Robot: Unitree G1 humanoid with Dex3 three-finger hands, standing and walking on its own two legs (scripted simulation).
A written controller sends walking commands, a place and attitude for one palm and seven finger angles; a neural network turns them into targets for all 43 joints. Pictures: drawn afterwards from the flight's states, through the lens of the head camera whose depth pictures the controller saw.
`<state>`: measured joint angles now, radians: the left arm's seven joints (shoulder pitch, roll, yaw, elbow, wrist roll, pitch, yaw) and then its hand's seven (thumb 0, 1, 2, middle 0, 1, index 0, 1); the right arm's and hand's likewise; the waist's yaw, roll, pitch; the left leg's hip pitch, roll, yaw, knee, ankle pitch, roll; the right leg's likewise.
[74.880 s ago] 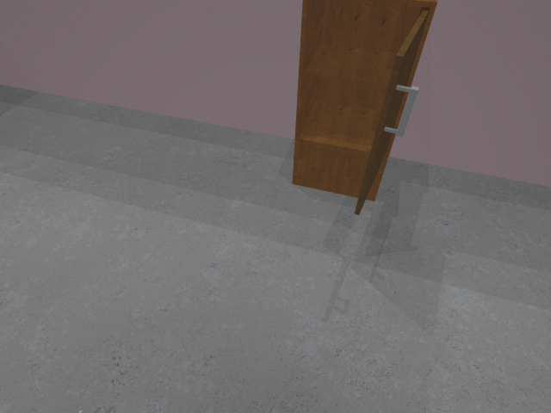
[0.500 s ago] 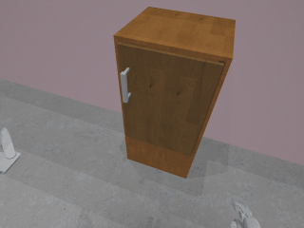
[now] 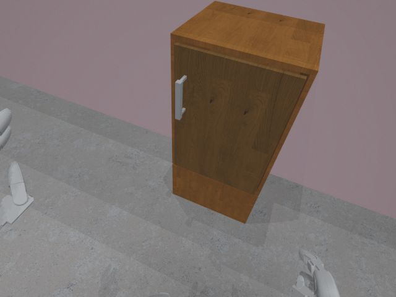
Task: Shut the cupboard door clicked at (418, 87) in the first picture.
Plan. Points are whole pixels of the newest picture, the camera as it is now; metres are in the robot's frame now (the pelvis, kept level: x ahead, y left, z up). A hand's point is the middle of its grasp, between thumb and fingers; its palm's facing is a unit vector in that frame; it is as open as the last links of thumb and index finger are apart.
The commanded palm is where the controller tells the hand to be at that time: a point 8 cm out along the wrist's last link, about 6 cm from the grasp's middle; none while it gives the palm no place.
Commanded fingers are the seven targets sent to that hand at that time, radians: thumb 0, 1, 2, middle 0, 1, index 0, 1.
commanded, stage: step back with the hand held close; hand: left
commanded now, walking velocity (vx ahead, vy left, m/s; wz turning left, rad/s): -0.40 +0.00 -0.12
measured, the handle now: (181, 98) +0.74 +0.10 -0.02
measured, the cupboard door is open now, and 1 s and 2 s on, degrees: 0 0 0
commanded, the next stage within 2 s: stop stepping back and stand still in 0.22 s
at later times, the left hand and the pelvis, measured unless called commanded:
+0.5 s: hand (12, 268) +0.12 +0.23 +0.18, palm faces +0.21 -0.84 -0.49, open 7.4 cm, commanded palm +0.06 +0.29 +0.19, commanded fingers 0.00 0.90 0.90 -0.20 -0.30 -0.20 -0.30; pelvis -0.12 +0.01 +0.00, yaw -7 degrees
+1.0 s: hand out of the picture +0.07 +0.31 +0.20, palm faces +0.37 -0.81 -0.45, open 7.4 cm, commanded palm +0.06 +0.34 +0.19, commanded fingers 0.00 0.90 0.90 -0.20 -0.30 -0.20 -0.30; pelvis -0.13 +0.07 +0.01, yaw -9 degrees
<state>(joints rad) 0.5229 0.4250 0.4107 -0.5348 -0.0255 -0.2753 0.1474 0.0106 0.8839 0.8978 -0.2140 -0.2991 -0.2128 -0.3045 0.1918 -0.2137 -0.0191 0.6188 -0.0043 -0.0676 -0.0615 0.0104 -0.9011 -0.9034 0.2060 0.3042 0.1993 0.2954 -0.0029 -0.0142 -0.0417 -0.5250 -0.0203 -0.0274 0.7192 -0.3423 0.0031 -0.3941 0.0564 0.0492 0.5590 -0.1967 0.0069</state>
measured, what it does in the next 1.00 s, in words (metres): walks backwards: right foot, then left foot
